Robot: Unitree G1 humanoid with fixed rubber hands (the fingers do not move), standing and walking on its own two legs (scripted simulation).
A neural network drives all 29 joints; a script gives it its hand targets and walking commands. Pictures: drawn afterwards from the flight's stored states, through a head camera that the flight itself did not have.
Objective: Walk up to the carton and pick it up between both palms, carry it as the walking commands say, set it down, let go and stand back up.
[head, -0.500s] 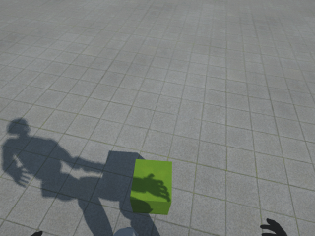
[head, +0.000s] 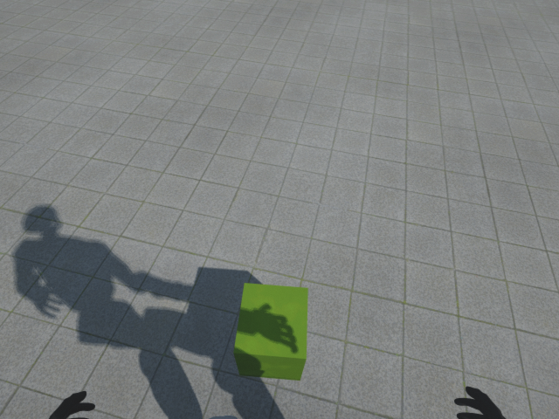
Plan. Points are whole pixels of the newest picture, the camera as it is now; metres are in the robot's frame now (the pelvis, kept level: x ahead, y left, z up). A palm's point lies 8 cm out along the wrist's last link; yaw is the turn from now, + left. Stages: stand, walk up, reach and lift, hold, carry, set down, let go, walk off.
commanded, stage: walk up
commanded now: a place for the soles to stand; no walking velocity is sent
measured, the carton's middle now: (272, 332) +0.45 +0.03 -0.63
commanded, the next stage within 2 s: reach and lift in 1.18 s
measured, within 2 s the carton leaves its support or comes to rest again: neither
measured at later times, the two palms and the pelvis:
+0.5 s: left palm out of the picture +0.13 +0.32 -0.10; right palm (498, 418) +0.16 -0.31 -0.10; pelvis +0.04 +0.00 +0.00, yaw +1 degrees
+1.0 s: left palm out of the picture +0.12 +0.32 -0.10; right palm (488, 411) +0.17 -0.30 -0.11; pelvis +0.05 +0.00 +0.00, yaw +1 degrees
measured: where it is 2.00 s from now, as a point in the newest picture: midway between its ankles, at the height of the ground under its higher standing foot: outside the picture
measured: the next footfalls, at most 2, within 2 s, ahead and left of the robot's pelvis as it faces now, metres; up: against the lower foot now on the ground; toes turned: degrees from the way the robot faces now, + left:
none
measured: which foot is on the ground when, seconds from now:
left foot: down 0.00-1.00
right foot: down 0.00-1.00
